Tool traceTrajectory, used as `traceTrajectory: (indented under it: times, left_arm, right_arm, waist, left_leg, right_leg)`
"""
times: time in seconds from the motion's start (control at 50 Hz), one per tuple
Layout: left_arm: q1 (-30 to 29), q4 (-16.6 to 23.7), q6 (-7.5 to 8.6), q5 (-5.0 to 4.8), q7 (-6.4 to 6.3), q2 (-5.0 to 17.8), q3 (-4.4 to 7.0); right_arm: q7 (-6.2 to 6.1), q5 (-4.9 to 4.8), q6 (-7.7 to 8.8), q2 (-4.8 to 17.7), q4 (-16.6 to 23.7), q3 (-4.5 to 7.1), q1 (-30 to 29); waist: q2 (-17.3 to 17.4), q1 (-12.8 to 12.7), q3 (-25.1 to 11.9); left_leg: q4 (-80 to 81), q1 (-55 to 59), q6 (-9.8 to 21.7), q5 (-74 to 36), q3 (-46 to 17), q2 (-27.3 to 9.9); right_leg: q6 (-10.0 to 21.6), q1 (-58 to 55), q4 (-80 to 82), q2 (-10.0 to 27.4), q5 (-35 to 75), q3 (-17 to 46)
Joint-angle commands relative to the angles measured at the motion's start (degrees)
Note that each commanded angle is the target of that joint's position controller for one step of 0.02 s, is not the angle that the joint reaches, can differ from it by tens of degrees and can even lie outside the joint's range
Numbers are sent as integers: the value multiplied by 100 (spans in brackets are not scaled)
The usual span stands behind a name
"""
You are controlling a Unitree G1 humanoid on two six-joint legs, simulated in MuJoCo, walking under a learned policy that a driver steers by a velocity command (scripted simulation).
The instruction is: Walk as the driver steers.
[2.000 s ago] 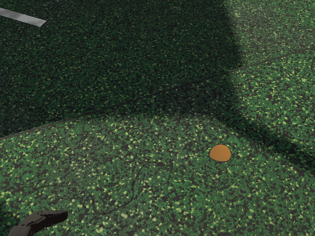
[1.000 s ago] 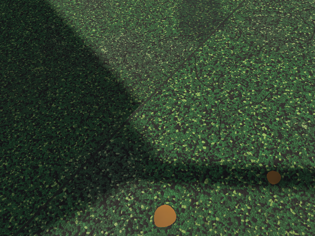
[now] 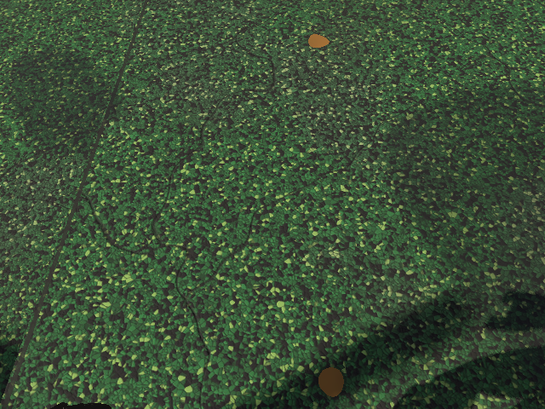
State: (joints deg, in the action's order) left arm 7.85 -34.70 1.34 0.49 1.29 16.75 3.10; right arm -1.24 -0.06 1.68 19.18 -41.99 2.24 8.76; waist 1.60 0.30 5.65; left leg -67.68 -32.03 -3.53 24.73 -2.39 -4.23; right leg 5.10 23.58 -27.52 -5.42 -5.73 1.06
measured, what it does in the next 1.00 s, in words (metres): walks ahead, turning right: left foot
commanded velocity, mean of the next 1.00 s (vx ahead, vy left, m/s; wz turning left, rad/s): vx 0.04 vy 0.00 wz -0.34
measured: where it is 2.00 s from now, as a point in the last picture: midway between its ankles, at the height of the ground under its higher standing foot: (425, 368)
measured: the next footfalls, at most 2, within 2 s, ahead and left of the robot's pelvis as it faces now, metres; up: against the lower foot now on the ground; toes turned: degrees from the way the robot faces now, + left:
left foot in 0.24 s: +0.14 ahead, +0.17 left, +0.00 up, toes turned -2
left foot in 1.14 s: +0.24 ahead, +0.12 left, +0.00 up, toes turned -30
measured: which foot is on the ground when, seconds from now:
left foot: up 0.00-0.22, down 0.24-0.64, up 0.66-1.00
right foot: down 0.00-1.00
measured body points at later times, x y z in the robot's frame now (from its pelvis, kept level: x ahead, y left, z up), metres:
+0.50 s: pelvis +0.09 +0.04 +0.00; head +0.11 +0.04 +0.45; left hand +0.23 +0.30 -0.12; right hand +0.22 -0.23 -0.10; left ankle +0.10 +0.17 -0.73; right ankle +0.09 -0.07 -0.73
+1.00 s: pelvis +0.11 +0.01 +0.01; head +0.13 -0.02 +0.46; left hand +0.33 +0.23 -0.07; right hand +0.18 -0.31 -0.09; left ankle +0.18 +0.16 -0.69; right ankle +0.09 -0.06 -0.73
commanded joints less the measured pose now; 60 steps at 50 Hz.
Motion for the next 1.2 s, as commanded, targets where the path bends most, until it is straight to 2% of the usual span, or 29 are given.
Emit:
traceTrajectory:
  times: [0.02,0.16,0.22,0.24,0.26,0.28,0.3,0.32,0.4,0.48,0.54,0.58,0.62,0.64,0.66,0.68,0.7,0.74,0.78,0.88,0.92,0.96,1.04,1.1,1.12,1.14,1.16,1.18,1.2]
  left_arm:
    - [-95,213,122,39,-65,797,225]
    - [-105,-159,-41,83,-113,623,118]
    - [-80,-345,-66,24,-75,324,-30]
    - [203,-449,-35,77,-75,153,-94]
    - [650,-549,-3,141,-71,188,-71]
    - [722,-570,-17,89,-107,117,-71]
    - [395,-582,-62,112,-134,340,-39]
    - [148,-573,-115,81,-153,440,9]
    - [-9,-549,-221,-53,-191,600,97]
    - [67,-481,-248,-142,-194,504,182]
    - [219,-441,-309,-126,-128,397,230]
    - [193,-398,-351,-162,-76,365,251]
    - [476,-508,-384,-174,-49,335,277]
    - [547,-509,-392,-143,-59,479,340]
    - [626,-393,-384,-111,-137,1133,507]
    - [864,-289,-283,73,-97,1389,512]
    - [835,-264,-131,128,-73,1169,417]
    - [390,-198,-16,-69,-133,1024,374]
    - [216,-174,-83,-166,-227,912,307]
    - [354,-109,-211,-133,-358,922,316]
    - [418,-94,-238,-162,-379,907,324]
    - [403,-65,-228,-156,-365,927,328]
    - [427,-41,-191,-159,-300,976,342]
    - [198,38,-211,-187,-266,894,302]
    - [160,71,-206,-183,-266,767,263]
    - [179,102,-179,-164,-258,458,172]
    - [223,227,-130,-203,-253,89,74]
    - [-29,456,-35,-224,-237,513,173]
    - [17,367,-12,-197,-219,812,252]
  right_arm:
    - [-101,66,-113,407,57,123,929]
    - [-77,23,-190,297,263,85,124]
    - [-12,117,-124,181,241,70,284]
    - [-10,192,-92,345,283,83,307]
    - [-32,209,-92,768,407,146,178]
    - [-6,202,-97,551,278,115,-40]
    - [46,153,-73,227,355,39,-225]
    - [70,152,-48,179,333,23,-184]
    - [-17,79,23,489,306,134,182]
    - [-188,58,-131,627,334,251,472]
    - [-290,7,-229,630,419,301,196]
    - [-304,-5,-263,688,496,338,-81]
    - [-279,-71,-306,740,504,380,-387]
    - [-245,-68,-315,636,410,374,-169]
    - [-204,74,-309,337,436,307,78]
    - [-233,76,-285,203,853,223,-697]
    - [-226,33,-259,343,768,279,-627]
    - [-228,38,-240,441,531,351,-334]
    - [-246,63,-215,446,500,382,-314]
    - [-169,0,-189,243,565,331,-390]
    - [-125,-17,-155,246,587,327,-443]
    - [-73,-44,-78,286,651,336,-618]
    - [41,-85,182,308,707,353,-673]
    - [106,-145,344,256,559,389,-181]
    - [96,-138,372,298,454,431,132]
    - [58,-84,382,511,358,495,691]
    - [40,81,364,899,311,531,1197]
    - [104,157,399,1095,266,608,1100]
    - [76,49,408,744,358,521,782]
  waist:
    - [-538,255,-1377]
    - [-778,-82,-1085]
    - [-637,149,-974]
    - [-381,73,-996]
    - [406,-293,-966]
    - [1058,-469,-1022]
    - [788,-300,-819]
    - [610,-154,-727]
    - [267,66,-720]
    - [515,155,-938]
    - [918,51,-973]
    - [692,16,-829]
    - [569,-183,-786]
    - [276,-163,-724]
    - [-1259,0,-742]
    - [-2042,-372,-820]
    - [-1198,-351,-1034]
    - [-420,-94,-1028]
    - [-539,-34,-1048]
    - [-645,-103,-1109]
    - [-741,-170,-1134]
    - [-1027,-264,-846]
    - [-1058,-314,-685]
    - [-943,36,-638]
    - [-789,209,-668]
    - [-319,408,-926]
    - [748,422,-1080]
    - [1119,292,-399]
    - [864,192,-14]
  left_leg:
    - [527,625,-130,-400,8,-47]
    - [2515,1199,-66,-1068,-46,-4]
    - [4023,2094,161,-1642,110,135]
    - [4314,2488,295,-2445,-312,-236]
    - [4324,2569,607,-3246,-815,-847]
    - [4518,1765,928,-2065,-963,-896]
    - [4590,1462,785,-1244,-753,-539]
    - [4514,1437,577,-1018,-489,-311]
    - [4094,1999,485,-1735,-147,-170]
    - [4164,2518,1021,-2720,-619,-856]
    - [4330,2594,1549,-3447,-1186,-1727]
    - [4372,2322,1501,-3366,-1001,-1781]
    - [4039,1785,1065,-2773,-266,-1317]
    - [3528,1446,746,-2020,160,-981]
    - [1975,534,186,-593,947,-276]
    - [784,-485,6,1440,377,580]
    - [-5,-594,34,1473,-229,416]
    - [-90,-642,73,626,-318,267]
    - [72,-429,-34,53,-324,248]
    - [946,-325,-219,-346,-287,439]
    - [1610,-153,-218,-504,-292,445]
    - [2155,-3,-168,-496,-267,485]
    - [3097,623,35,-330,-221,603]
    - [4208,1880,259,-980,-65,658]
    - [4572,2578,359,-1234,-65,535]
    - [4683,3598,602,-862,-715,-217]
    - [5295,4115,1137,744,-2441,-1358]
    - [5716,3484,1652,1837,-3729,-2004]
    - [5776,3275,1633,1953,-3324,-1840]
  right_leg:
    - [1146,-482,877,1538,2764,1113]
    - [876,-413,972,1425,20,1246]
    - [486,-305,553,1219,-573,1280]
    - [155,-190,306,961,-794,1184]
    - [-135,-47,-170,469,-1463,772]
    - [-336,-687,-47,380,-1389,394]
    - [-411,-991,44,453,-989,456]
    - [-356,-975,19,456,-792,503]
    - [-141,-546,-163,487,-3,747]
    - [-272,-37,-966,337,29,576]
    - [-388,268,-1767,395,-1800,163]
    - [-361,170,-1786,569,-2192,-30]
    - [-252,-690,-789,433,-1087,-273]
    - [-113,-1099,-214,404,-413,43]
    - [353,-1667,607,1413,932,1826]
    - [1427,-1810,985,2324,1658,3609]
    - [1573,-2013,873,2392,1786,3350]
    - [1044,-1992,653,1936,1624,2474]
    - [843,-1862,648,1649,1802,2175]
    - [843,-2068,681,1445,1607,2156]
    - [838,-1966,945,1308,-356,2356]
    - [886,-1637,1258,1270,-1951,2702]
    - [902,-1302,1226,1210,-2474,3023]
    - [707,-610,966,929,-2716,3050]
    - [522,-168,656,728,-2839,2889]
    - [187,640,-420,400,-3225,2405]
    - [-134,1655,-2097,-328,-3116,1208]
    - [-219,2538,-2876,138,-2791,1082]
    - [-319,2754,-3287,457,-2318,1002]
Keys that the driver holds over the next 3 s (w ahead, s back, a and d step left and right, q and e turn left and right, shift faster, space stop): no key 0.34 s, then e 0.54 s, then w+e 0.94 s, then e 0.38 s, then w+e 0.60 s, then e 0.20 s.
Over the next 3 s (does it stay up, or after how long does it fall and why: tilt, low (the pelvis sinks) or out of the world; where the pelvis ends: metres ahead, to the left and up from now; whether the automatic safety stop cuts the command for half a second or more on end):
stays up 0.55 -0.59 -0.01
